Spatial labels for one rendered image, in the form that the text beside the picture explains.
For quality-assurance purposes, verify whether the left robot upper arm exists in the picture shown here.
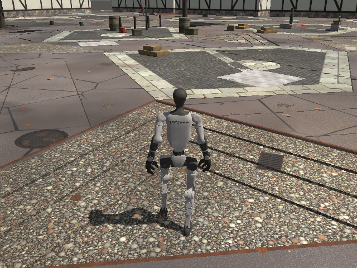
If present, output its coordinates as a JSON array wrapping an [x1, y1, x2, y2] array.
[[153, 112, 168, 144]]

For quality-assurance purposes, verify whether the left robot thigh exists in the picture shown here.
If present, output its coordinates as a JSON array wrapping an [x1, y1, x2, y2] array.
[[160, 155, 171, 183]]

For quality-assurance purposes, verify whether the robot right hand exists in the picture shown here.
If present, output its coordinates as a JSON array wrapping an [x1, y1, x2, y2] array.
[[198, 158, 211, 172]]

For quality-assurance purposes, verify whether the right robot forearm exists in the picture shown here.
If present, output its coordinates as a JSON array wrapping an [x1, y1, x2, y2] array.
[[200, 136, 210, 160]]

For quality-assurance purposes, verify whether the right robot upper arm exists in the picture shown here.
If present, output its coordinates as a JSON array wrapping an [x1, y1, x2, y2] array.
[[191, 113, 205, 144]]

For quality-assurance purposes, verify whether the humanoid robot head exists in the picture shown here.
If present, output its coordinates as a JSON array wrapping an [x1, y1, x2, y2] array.
[[170, 88, 189, 116]]

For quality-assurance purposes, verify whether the robot left hand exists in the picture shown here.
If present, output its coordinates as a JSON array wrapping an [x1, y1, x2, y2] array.
[[145, 160, 158, 175]]

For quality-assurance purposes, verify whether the left robot forearm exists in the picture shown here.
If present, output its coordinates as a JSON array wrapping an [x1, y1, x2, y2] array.
[[147, 135, 158, 162]]

